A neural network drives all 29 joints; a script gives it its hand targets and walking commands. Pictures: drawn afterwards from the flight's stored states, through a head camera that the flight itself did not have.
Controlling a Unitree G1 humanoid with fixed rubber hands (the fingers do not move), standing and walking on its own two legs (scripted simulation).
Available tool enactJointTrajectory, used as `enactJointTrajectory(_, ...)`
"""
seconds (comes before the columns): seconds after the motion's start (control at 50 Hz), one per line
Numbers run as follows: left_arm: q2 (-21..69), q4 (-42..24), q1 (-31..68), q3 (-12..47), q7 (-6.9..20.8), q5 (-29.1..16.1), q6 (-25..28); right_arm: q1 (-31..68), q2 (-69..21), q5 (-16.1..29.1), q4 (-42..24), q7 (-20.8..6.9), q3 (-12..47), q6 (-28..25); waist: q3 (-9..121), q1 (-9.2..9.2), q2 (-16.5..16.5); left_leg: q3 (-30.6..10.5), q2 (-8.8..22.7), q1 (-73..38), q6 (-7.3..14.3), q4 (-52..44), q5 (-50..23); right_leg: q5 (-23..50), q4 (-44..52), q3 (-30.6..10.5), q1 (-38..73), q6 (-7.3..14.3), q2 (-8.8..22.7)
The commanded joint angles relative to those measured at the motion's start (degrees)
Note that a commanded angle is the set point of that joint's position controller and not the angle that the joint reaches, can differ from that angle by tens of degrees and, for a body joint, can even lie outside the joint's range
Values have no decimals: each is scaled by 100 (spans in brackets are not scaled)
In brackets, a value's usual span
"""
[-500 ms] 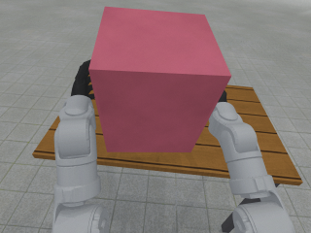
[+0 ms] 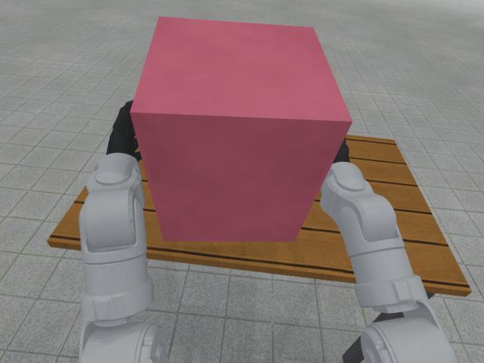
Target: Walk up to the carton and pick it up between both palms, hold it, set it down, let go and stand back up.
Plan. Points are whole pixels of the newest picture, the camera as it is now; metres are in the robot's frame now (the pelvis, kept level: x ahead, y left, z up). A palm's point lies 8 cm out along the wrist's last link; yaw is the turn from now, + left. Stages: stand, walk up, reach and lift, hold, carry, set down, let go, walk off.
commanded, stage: hold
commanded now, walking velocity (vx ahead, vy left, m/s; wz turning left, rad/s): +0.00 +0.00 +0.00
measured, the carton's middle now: (233, 140) +0.37 +0.01 +0.22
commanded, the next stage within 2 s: none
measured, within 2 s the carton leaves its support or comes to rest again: neither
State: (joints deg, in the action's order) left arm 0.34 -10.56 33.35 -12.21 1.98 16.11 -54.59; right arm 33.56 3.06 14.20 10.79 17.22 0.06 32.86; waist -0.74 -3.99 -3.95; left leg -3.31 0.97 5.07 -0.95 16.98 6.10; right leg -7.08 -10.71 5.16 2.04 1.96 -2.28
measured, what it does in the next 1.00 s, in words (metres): stands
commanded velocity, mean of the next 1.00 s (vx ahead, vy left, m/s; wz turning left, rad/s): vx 0.00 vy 0.00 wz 0.00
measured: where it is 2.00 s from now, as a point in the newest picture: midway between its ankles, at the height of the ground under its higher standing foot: outside the picture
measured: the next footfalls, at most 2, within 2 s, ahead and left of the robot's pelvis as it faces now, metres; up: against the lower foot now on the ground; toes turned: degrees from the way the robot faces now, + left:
none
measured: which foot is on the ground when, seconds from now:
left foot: down 0.00-1.00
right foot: down 0.00-1.00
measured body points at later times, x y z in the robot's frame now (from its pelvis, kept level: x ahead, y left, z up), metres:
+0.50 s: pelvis +0.00 +0.01 +0.00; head -0.04 +0.04 +0.45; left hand +0.35 +0.16 +0.22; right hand +0.36 -0.14 +0.20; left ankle +0.04 +0.13 -0.75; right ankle +0.00 -0.09 -0.75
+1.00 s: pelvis -0.01 +0.01 +0.00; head -0.04 +0.05 +0.45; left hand +0.36 +0.17 +0.22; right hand +0.36 -0.14 +0.20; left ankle +0.04 +0.13 -0.75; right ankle +0.00 -0.09 -0.75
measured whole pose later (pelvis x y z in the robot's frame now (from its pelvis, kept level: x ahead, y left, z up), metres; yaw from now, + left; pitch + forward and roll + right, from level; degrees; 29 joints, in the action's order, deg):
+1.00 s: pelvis -0.01 +0.01 +0.00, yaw +0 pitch -6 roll -1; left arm -0.4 -5.1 37.4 -12.3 0.9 16.1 -54.2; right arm 36.8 2.4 12.1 16.8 15.1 -2.3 31.4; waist -1.4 -4.5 -4.6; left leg -2.9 0.9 6.5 -0.5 17.9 5.6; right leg -6.7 -12.0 4.9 0.3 1.6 -2.1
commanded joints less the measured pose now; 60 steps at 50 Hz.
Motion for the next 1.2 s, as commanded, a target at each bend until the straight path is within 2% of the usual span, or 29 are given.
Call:
enactJointTrajectory(0.0,2434,-1107,4082,2834,729,-1209,490,5287,-2144,434,-2137,-358,1602,-511,3106,-178,826,291,-311,-1511,-58,120,-1590,1247,29,150,128,-397,-42)
enactJointTrajectory(0.02,2396,-1030,4106,2798,726,-1231,486,5319,-2112,421,-2109,-378,1540,-502,3125,-146,754,292,-276,-1502,-63,113,-1409,955,75,196,65,-385,-75)
enactJointTrajectory(0.04,2500,-1142,4001,2851,694,-1256,493,5330,-2142,450,-2256,-382,1626,-531,3114,-77,726,340,-301,-1431,-55,128,-1520,1031,102,145,79,-380,-109)
enactJointTrajectory(0.08,2393,-996,4069,2727,705,-1166,476,5243,-2112,407,-1997,-422,1463,-504,2912,-115,771,317,-297,-1289,-36,62,-1161,885,104,135,196,-387,-74)
enactJointTrajectory(0.1,2467,-991,4098,2754,704,-1167,478,5328,-2152,383,-2016,-418,1518,-510,2886,-74,710,324,-286,-1222,-22,29,-1119,895,86,142,180,-372,-44)
enactJointTrajectory(0.14,2465,-1100,4205,2797,684,-1163,498,5504,-2219,423,-2189,-411,1616,-527,3177,-83,683,343,-282,-1274,32,45,-1351,1121,15,96,291,-399,-68)
enactJointTrajectory(0.16,2514,-1047,4097,2787,681,-1125,475,5421,-2231,427,-2176,-391,1544,-521,3054,-90,803,350,-299,-1324,17,103,-1459,1220,11,55,243,-424,-45)
enactJointTrajectory(0.18,2468,-897,4205,2771,676,-1179,456,5573,-2116,388,-2108,-403,1523,-521,3043,-74,733,332,-318,-1278,17,102,-1302,1025,9,99,204,-406,-38)
enactJointTrajectory(0.2,2535,-1143,4158,2862,650,-1255,487,5463,-2214,387,-2216,-390,1525,-543,3238,-147,732,302,-302,-1449,-34,145,-1480,1121,18,91,240,-392,-82)
enactJointTrajectory(0.22,2541,-1143,4130,2839,666,-1223,499,5436,-2164,440,-2250,-379,1586,-547,3246,-109,789,322,-310,-1497,-54,149,-1537,1152,26,142,190,-397,-70)
enactJointTrajectory(0.26,2574,-1214,4073,2953,665,-1279,514,5457,-2214,511,-2417,-367,1701,-585,3487,-198,737,294,-272,-1608,-58,214,-1933,1406,13,112,183,-419,-89)
enactJointTrajectory(0.28,2593,-1245,4075,2990,675,-1297,521,5512,-2248,570,-2478,-354,1813,-567,3644,-145,713,300,-296,-1638,-51,279,-2092,1624,1,85,223,-416,-84)
enactJointTrajectory(0.3,2604,-1278,4015,3006,692,-1280,529,5454,-2302,562,-2593,-344,1872,-550,3634,-178,685,291,-299,-1660,-37,303,-2208,1789,3,103,249,-414,-85)
enactJointTrajectory(0.32,2594,-1068,3887,2939,729,-1239,514,5411,-2225,545,-2511,-346,1799,-532,3417,-109,764,255,-319,-1651,-47,284,-2147,1703,34,60,285,-397,-36)
enactJointTrajectory(0.34,2616,-1205,3923,2938,745,-1229,496,5400,-2264,543,-2468,-344,1776,-518,3413,-140,752,210,-285,-1645,-49,270,-2234,1807,25,74,272,-389,-54)
enactJointTrajectory(0.36,2580,-1062,3840,2832,769,-1172,473,5260,-2249,530,-2314,-352,1751,-490,3273,-130,634,189,-262,-1634,-23,247,-2138,1717,46,69,276,-381,-14)
enactJointTrajectory(0.38,2581,-1042,3655,2761,773,-1172,450,5288,-2230,510,-2470,-348,1792,-511,3220,-111,615,200,-269,-1595,-38,251,-2168,1711,42,91,327,-390,-44)
enactJointTrajectory(0.4,2544,-1267,3701,2864,761,-1156,456,5220,-2178,568,-2443,-351,1801,-508,3335,-105,721,252,-295,-1603,-69,244,-2172,1649,42,100,359,-370,-76)
enactJointTrajectory(0.44,2417,-1088,3974,2773,744,-1103,430,5302,-2031,514,-2105,-386,1658,-472,2935,-81,727,269,-303,-1448,-49,108,-1626,1144,100,142,170,-376,-49)
enactJointTrajectory(0.46,2185,-434,4030,2377,801,-992,357,5081,-2022,369,-1545,-402,1586,-419,2198,-181,219,362,-264,-1214,105,-22,-1126,1003,154,32,60,-415,99)
enactJointTrajectory(0.48,2255,-446,3975,2303,828,-1002,370,5195,-2034,382,-1535,-430,1513,-474,2212,-93,309,352,-232,-1085,142,-136,-786,789,114,49,142,-403,65)
enactJointTrajectory(0.52,2356,-539,4117,2444,777,-1086,415,5430,-2090,367,-1620,-460,1408,-571,2413,-107,465,372,-231,-1077,121,-129,-662,532,118,85,95,-367,23)
enactJointTrajectory(0.64,2684,-984,4444,2836,646,-1246,646,5828,-2326,417,-2191,-434,1625,-688,3626,-119,836,312,-254,-1758,40,248,-1711,1223,-27,155,41,-384,-88)
enactJointTrajectory(0.82,2539,-585,4392,2736,525,-1192,579,5732,-2167,235,-1663,-578,1375,-696,3057,-120,718,354,-199,-1382,95,75,-950,456,53,143,-173,-366,-42)
enactJointTrajectory(1.0,2608,-638,4442,2698,616,-1173,618,5781,-2237,330,-1765,-508,1438,-660,3404,-169,736,307,-259,-1502,85,211,-1478,1059,-23,112,38,-402,-38)
enactJointTrajectory(1.18,2581,-658,4404,2702,621,-1148,582,5735,-2165,342,-1732,-510,1416,-649,3190,-176,720,305,-235,-1485,49,164,-1375,886,14,133,-35,-368,-50)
